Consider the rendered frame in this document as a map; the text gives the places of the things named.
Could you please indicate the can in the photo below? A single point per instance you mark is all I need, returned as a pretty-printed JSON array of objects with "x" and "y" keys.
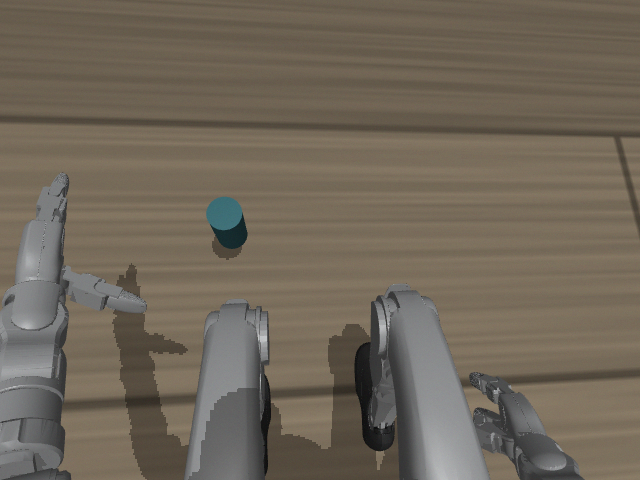
[{"x": 225, "y": 217}]

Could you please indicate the right robot arm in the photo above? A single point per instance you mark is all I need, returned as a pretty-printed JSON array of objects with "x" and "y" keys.
[{"x": 538, "y": 457}]

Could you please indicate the left robot arm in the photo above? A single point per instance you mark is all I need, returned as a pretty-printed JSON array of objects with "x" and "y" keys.
[{"x": 33, "y": 330}]

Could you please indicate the left robot hand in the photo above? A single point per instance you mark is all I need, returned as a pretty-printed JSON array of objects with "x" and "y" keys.
[{"x": 40, "y": 257}]

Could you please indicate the right robot hand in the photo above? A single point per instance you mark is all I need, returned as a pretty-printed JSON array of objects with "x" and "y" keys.
[{"x": 497, "y": 433}]

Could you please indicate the right robot foot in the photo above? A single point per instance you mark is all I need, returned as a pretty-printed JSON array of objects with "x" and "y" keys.
[{"x": 375, "y": 438}]

